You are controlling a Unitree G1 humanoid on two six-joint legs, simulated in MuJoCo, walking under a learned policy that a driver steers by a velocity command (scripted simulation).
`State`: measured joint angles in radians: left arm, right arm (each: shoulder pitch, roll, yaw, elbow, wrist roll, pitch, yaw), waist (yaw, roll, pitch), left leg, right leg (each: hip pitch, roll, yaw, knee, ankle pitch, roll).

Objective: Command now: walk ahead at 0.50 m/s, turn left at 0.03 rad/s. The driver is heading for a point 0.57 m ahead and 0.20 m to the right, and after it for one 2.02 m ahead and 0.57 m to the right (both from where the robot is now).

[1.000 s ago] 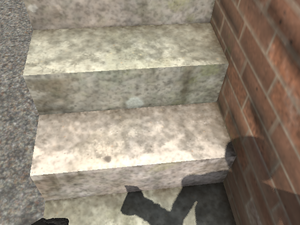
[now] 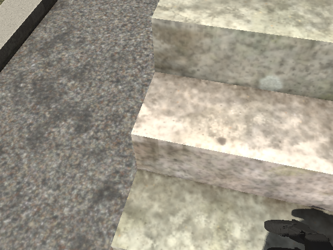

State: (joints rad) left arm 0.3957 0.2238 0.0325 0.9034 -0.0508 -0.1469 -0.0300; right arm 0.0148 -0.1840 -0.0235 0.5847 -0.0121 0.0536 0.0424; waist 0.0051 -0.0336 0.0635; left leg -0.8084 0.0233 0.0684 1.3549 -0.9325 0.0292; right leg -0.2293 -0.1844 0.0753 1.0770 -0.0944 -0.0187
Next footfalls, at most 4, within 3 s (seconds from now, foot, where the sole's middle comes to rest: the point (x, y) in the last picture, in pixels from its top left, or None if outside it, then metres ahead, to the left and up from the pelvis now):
0.52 right None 0.27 -0.20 -0.43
1.40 left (212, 241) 0.36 -0.08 -0.43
1.56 right None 0.06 -0.24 -0.62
1.88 left None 0.22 0.11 -0.62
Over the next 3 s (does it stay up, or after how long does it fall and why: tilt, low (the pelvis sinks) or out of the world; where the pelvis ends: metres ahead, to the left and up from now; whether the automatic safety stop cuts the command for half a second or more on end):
stays up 0.35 -0.01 0.21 its command is cut before an obstacle after 0.9 s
